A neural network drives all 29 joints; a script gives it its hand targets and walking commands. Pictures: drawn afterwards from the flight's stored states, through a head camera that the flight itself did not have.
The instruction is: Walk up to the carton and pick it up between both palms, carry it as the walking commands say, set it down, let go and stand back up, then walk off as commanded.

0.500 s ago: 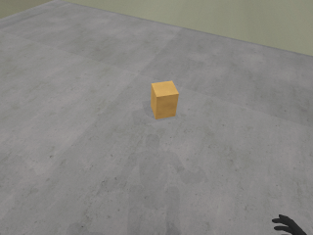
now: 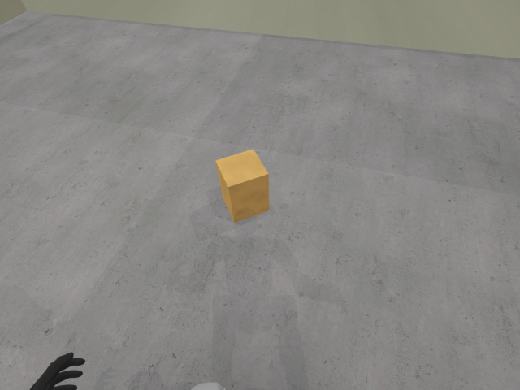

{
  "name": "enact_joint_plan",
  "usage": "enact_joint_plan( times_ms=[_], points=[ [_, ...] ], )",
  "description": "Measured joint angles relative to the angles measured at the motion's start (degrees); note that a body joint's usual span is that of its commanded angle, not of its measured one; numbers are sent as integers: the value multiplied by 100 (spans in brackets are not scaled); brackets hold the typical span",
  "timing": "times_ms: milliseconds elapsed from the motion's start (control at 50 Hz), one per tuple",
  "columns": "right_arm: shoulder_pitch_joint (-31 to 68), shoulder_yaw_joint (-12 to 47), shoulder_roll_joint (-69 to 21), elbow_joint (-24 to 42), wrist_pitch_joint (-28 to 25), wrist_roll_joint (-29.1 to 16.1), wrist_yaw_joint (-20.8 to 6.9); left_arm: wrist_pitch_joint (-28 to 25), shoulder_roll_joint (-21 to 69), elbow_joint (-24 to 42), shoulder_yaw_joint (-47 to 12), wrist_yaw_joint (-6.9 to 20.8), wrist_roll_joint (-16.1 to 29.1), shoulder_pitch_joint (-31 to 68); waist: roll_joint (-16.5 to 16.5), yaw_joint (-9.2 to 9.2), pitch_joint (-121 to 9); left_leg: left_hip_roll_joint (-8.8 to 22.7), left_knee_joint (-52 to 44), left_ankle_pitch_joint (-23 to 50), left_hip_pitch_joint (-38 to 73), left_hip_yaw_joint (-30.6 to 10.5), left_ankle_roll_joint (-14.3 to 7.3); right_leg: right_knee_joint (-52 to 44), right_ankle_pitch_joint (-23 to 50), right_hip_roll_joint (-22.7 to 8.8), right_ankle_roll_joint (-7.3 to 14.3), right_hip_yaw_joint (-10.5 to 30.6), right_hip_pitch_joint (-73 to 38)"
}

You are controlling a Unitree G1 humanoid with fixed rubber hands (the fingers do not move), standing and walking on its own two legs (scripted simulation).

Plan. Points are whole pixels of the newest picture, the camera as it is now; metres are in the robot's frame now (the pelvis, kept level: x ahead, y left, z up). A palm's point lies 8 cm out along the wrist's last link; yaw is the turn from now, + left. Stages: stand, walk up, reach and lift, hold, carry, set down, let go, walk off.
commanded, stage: walk up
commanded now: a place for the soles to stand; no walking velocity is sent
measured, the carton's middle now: (243, 186) +1.06 +0.07 -0.63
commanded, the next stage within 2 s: none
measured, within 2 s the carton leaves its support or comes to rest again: neither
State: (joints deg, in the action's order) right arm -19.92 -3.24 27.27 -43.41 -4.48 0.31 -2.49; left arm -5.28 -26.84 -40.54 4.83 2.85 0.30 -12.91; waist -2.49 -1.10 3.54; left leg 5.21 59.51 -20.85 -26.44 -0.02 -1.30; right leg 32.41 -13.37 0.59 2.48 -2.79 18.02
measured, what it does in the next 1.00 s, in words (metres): walks ahead: left foot, then right foot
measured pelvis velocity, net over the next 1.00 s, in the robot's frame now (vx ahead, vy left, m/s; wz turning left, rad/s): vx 0.37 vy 0.05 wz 0.00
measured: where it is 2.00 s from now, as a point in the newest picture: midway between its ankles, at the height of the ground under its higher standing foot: (251, 301)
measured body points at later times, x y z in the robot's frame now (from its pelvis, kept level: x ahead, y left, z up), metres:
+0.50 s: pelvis +0.20 +0.03 +0.00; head +0.21 +0.03 +0.45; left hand +0.31 +0.37 -0.08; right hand +0.26 -0.32 -0.07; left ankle +0.19 +0.16 -0.73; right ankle +0.29 -0.10 -0.71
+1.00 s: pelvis +0.37 +0.05 -0.01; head +0.39 +0.07 +0.44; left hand +0.43 +0.40 -0.10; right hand +0.49 -0.29 -0.07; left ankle +0.43 +0.17 -0.73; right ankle +0.35 -0.08 -0.68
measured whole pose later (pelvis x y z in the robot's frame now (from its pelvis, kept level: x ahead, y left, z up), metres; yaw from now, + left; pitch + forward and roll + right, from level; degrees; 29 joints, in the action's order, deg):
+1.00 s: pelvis +0.37 +0.05 -0.01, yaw +0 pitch -2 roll +0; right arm -16.2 -4.8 27.7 -40.9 -5.3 0.4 -2.8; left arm -4.1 -28.3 -43.7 2.8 1.5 -0.2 -21.4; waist 2.1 0.9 3.4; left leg 1.6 36.6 -14.4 -20.7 4.5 -1.8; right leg 59.9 -24.3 -2.8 1.4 0.5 24.1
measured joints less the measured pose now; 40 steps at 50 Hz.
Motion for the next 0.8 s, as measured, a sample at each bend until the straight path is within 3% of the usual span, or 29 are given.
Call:
enact_joint_plan(
  times_ms=[100, 180, 240, 280, 320, 460, 560, 620, 660, 800],
  points=[
    [309, -90, -31, 29, 29, 75, -152, -34, -90, -59, -10, 28, -71, -559, 24, 288, 5, 99, -1430, 468, -314, 148, 85, -171, -275, -48, -49, -26, -441],
    [538, -176, -8, 62, 4, 102, -245, 11, -204, -134, -48, 61, -99, -896, 141, 441, -67, -52, -2395, 812, 31, 298, 40, 16, -715, -153, -140, -15, -696],
    [661, -213, 65, 190, -120, 130, -173, 46, -223, -207, -99, 20, -84, -1018, 320, 424, -82, -286, -2476, 1139, 259, 373, -3, 1101, -1218, -294, -54, 177, -422],
    [668, -205, 56, 281, -161, 55, -112, 75, -181, -289, -160, -48, -73, -954, 396, 366, -58, -312, -2335, 919, 362, 428, -28, 2300, -1208, -181, -44, 391, 85],
    [581, -183, 12, 306, -148, 3, -69, 72, -162, -343, -184, -64, -61, -878, 489, 288, -68, -341, -2489, 775, 609, 472, -47, 2729, -1033, -222, -79, 366, 454],
    [65, -159, 128, 267, -86, 8, -74, 80, -66, -395, -94, 94, -110, -543, 403, -83, -128, -322, -2864, 499, 1240, 515, -39, 1174, -554, -496, -154, 46, 893],
    [-248, -135, 220, 235, 17, -4, -114, -21, -154, -335, 30, 103, -146, -328, 194, -204, -162, -159, -2242, -207, 1370, 432, 10, 113, 124, -263, -61, -68, 466],
    [-195, -60, 146, 122, 84, -16, -53, -109, -181, -220, 50, -5, -106, -280, 64, -112, -144, -292, -558, -507, 721, 0, -95, 442, 94, -195, -60, -117, 444],
    [-108, -17, 110, 61, 80, -21, -19, -106, -150, -160, 39, -63, -57, -314, -19, -13, -114, -328, -46, -370, 337, -116, -83, 350, -92, -190, -71, -139, 245],
    [261, -57, -11, 49, 60, 35, -147, -67, -229, -64, 4, -60, -82, -709, 41, 309, -1, -70, -1428, 219, -167, 186, 56, 31, -335, -324, -161, -177, -325]
  ],
)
